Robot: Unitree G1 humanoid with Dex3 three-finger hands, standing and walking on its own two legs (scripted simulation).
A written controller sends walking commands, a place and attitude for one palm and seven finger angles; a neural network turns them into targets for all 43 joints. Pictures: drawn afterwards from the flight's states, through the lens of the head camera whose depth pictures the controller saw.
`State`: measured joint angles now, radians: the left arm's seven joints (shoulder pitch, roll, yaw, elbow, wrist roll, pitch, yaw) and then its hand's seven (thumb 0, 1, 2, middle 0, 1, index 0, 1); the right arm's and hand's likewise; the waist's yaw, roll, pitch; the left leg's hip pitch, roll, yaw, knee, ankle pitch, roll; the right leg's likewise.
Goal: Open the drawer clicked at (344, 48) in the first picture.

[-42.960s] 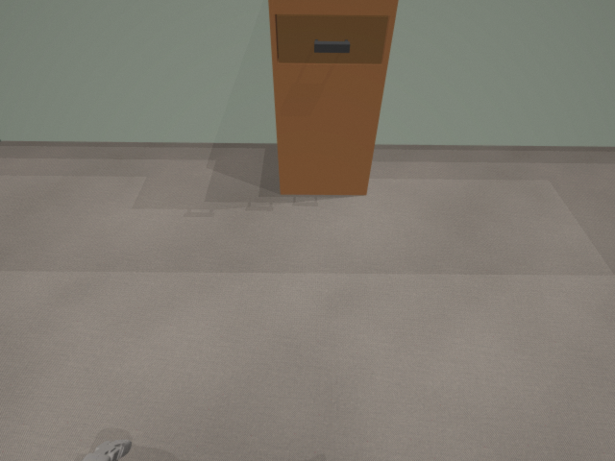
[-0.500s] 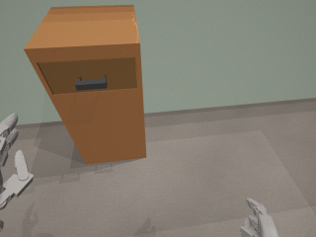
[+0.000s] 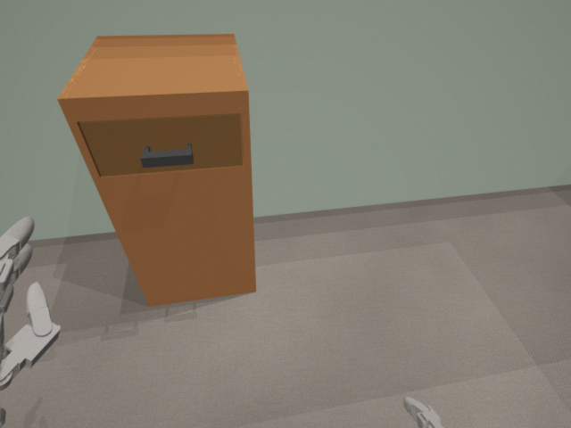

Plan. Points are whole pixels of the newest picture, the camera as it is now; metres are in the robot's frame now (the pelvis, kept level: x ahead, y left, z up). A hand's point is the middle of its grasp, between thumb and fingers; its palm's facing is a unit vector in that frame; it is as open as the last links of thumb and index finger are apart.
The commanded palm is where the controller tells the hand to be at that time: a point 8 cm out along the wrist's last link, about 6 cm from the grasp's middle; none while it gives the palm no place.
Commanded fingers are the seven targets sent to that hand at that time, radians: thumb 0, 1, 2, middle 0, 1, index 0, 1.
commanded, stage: stop stepping back and stand still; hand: left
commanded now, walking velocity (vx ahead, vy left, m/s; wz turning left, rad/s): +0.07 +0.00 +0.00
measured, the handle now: (168, 153) +0.77 +0.32 -0.04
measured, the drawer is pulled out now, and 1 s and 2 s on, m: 0.00 0.00 0.00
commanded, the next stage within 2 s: let the arm hang, fingers relaxed in 0.56 s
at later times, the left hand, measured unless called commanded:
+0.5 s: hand (86, 290) +0.23 +0.23 +0.15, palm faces +0.32 -0.83 -0.46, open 7.4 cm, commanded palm +0.17 +0.28 +0.18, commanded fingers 0.00 0.90 0.90 -0.20 -0.30 -0.20 -0.30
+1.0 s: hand out of the picture +0.03 +0.20 -0.18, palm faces -0.04 -0.98 -0.18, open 7.4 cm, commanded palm none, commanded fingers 0.00 0.90 0.90 -0.20 -0.30 -0.20 -0.30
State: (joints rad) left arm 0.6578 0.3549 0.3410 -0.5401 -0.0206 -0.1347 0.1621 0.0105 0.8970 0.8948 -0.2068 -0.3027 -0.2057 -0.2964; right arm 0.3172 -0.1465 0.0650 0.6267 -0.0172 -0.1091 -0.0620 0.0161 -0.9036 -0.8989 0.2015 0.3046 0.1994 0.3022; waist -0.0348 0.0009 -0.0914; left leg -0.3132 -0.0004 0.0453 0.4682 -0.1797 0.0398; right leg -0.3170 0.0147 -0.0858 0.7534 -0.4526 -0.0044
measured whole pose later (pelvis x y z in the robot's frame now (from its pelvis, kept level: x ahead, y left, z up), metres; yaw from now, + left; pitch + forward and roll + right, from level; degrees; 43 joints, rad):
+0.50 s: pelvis +0.03 +0.00 -0.01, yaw -1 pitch +2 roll +1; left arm 0.63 0.40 0.36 -0.62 -0.03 -0.16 0.14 0.01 0.89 0.89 -0.21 -0.30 -0.21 -0.30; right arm 0.18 -0.19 0.02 0.55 0.00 -0.13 -0.05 0.01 -0.91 -0.90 0.20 0.30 0.20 0.30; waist -0.01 -0.05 0.00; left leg -0.32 0.02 0.08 0.55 -0.27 0.01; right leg -0.16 -0.01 -0.06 0.52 -0.40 -0.01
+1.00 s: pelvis +0.00 +0.01 -0.01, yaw +2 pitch -1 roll +0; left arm 0.31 0.23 -0.03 0.83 0.03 0.05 -0.02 0.01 0.91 0.89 -0.20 -0.30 -0.20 -0.29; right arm 0.20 -0.31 0.00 0.90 -0.03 0.02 0.01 0.01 -0.91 -0.90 0.20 0.30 0.20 0.30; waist -0.02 -0.04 0.08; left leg -0.34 -0.01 0.03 0.56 -0.22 0.02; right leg -0.18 -0.02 -0.06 0.57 -0.38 -0.01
